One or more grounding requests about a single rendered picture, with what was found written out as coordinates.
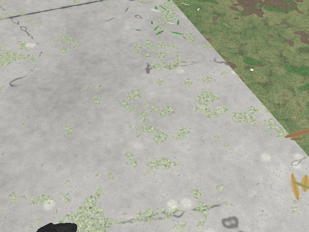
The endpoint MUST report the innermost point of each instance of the robot left hand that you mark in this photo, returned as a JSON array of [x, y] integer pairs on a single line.
[[59, 227]]

